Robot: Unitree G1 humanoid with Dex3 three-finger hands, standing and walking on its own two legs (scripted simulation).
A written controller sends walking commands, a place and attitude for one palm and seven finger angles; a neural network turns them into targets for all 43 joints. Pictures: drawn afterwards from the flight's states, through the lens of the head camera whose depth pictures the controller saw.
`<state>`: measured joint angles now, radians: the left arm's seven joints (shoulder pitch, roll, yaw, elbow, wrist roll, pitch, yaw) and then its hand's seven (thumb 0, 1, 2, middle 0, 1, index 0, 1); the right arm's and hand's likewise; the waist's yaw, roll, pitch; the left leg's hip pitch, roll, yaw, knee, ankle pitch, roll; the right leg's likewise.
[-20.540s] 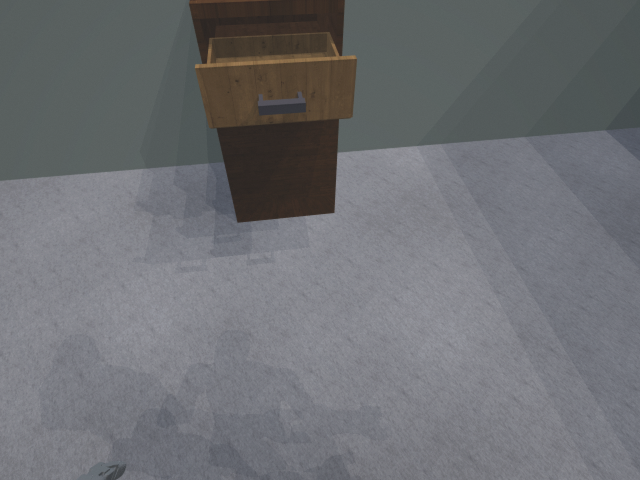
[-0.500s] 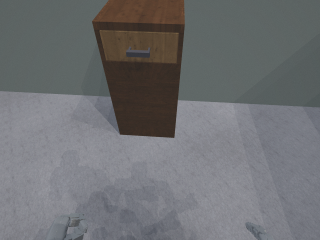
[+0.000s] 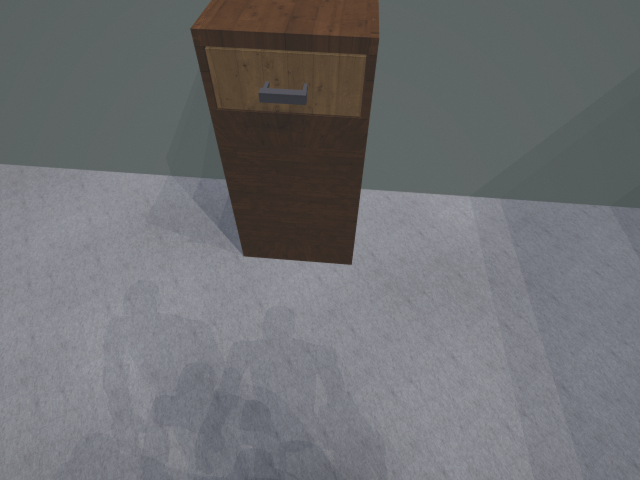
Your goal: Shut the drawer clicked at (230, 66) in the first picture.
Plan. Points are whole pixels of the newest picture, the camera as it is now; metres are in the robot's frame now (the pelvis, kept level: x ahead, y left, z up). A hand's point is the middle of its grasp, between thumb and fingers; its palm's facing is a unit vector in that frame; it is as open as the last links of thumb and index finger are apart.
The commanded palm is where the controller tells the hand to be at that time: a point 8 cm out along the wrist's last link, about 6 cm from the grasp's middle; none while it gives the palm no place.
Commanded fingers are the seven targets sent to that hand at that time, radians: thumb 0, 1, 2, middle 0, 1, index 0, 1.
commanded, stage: let the arm hang, fingers relaxed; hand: left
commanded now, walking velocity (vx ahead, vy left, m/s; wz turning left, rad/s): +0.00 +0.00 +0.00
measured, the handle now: (284, 91) +0.96 +0.15 -0.03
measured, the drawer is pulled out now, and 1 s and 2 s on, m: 0.00 0.00 0.00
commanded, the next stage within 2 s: look to check the result in 0.40 s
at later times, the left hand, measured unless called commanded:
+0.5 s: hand out of the picture +0.06 +0.19 -0.17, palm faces -0.01 -0.97 -0.25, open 7.3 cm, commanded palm none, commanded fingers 0.00 0.90 0.90 -0.20 -0.30 -0.20 -0.30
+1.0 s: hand out of the picture +0.08 +0.20 -0.16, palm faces -0.01 -0.96 -0.29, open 7.3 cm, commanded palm none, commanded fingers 0.00 0.90 0.90 -0.20 -0.30 -0.20 -0.30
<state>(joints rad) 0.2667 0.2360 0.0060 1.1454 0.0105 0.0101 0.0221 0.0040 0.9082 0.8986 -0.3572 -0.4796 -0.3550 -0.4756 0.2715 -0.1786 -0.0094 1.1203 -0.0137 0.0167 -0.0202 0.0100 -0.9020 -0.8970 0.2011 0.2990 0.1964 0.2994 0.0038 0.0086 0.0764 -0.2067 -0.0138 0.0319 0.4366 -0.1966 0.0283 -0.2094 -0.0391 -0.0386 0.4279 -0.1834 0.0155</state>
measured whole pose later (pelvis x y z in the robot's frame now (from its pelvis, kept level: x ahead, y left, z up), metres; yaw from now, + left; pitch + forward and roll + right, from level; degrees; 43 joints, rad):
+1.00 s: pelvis +0.02 -0.02 +0.01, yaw +0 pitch -2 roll +0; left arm 0.14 0.27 0.01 1.14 0.01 -0.01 0.01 0.00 0.91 0.90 -0.21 -0.30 -0.20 -0.30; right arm 0.15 -0.26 -0.02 1.14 -0.02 0.00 -0.02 0.01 -0.90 -0.90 0.20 0.30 0.20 0.30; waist 0.00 0.01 0.07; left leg -0.14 0.01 0.03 0.35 -0.18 0.00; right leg -0.15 -0.01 -0.04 0.36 -0.18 -0.01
